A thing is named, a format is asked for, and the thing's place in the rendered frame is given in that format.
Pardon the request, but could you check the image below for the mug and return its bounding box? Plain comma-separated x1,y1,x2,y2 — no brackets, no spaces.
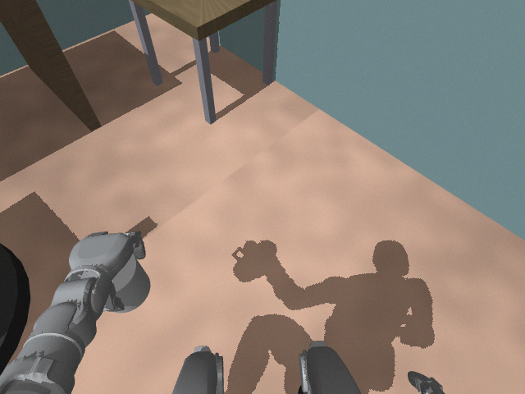
112,254,150,313

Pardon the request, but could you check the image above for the right robot hand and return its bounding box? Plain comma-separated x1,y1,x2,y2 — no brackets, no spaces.
408,371,445,394

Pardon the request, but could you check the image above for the left robot arm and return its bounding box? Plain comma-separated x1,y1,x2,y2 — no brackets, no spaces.
0,265,112,394

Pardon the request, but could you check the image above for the left robot hand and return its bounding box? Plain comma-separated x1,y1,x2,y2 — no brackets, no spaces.
69,231,146,312

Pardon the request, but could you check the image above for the chair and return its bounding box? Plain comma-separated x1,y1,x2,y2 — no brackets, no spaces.
129,0,277,125

